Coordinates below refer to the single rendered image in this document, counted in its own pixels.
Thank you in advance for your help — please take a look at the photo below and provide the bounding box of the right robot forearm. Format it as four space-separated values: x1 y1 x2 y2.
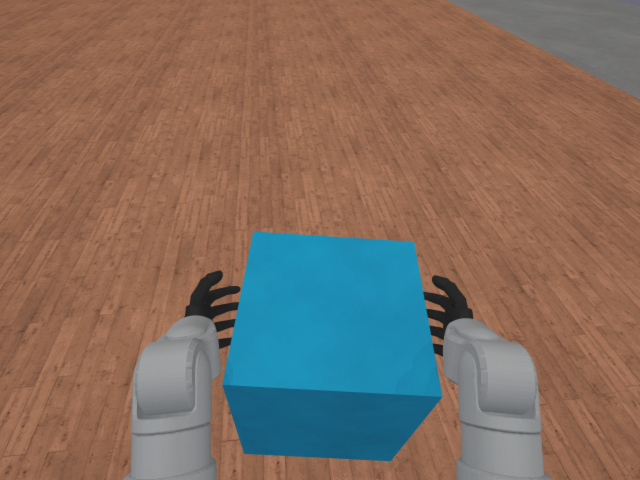
443 318 553 480

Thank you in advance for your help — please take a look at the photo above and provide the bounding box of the carton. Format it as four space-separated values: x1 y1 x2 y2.
222 232 442 461

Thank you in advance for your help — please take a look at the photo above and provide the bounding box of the robot right hand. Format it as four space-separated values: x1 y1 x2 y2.
423 275 473 357

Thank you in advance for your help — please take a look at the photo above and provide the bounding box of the robot left hand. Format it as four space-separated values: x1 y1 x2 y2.
185 270 241 349

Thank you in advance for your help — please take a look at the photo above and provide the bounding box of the left robot forearm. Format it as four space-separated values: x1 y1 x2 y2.
123 315 221 480

